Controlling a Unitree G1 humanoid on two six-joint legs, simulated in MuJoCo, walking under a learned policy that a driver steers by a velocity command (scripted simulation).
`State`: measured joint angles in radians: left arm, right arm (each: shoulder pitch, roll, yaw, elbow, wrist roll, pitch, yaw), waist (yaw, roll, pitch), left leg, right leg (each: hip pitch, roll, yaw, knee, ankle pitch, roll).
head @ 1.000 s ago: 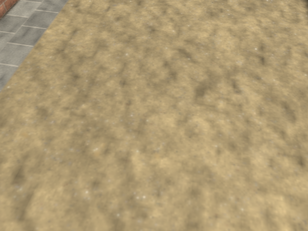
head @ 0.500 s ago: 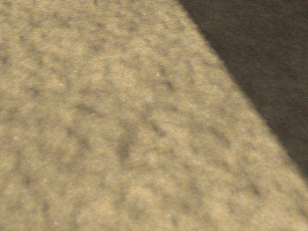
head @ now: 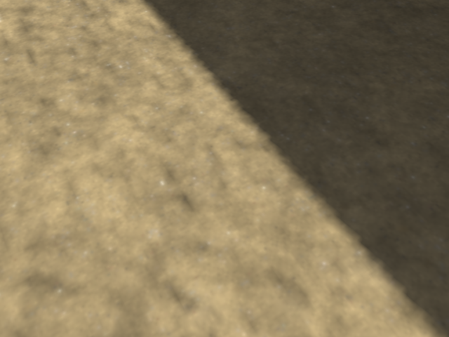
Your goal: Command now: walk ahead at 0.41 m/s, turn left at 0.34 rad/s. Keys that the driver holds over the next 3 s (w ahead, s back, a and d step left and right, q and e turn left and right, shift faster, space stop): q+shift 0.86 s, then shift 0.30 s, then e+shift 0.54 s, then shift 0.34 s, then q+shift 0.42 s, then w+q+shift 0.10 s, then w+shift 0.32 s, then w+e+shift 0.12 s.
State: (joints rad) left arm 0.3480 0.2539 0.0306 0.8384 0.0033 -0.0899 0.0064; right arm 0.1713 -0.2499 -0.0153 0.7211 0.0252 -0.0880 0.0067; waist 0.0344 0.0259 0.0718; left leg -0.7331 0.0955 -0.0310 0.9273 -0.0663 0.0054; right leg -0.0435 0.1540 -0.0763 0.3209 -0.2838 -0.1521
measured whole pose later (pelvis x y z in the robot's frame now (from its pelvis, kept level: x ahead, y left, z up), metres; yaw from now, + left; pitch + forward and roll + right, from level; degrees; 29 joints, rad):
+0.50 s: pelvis +0.22 +0.01 -0.01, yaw +23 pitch +3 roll -2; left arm 0.06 0.26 0.03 0.65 0.00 -0.01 0.04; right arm 0.19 -0.32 -0.09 0.58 0.02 0.05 -0.04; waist -0.04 0.00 0.05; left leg -0.41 -0.22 -0.27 0.49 -0.08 0.08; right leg -0.57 0.05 0.23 0.78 -0.25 0.07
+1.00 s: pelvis +0.29 -0.01 +0.00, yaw +50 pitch +2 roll -1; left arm 0.14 0.27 0.06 0.70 0.01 0.02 0.03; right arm 0.17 -0.30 -0.06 0.55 0.02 0.07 0.00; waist 0.03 0.02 0.06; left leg -0.49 0.08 -0.01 0.88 -0.37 -0.09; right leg -0.26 -0.07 -0.16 0.44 -0.21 -0.01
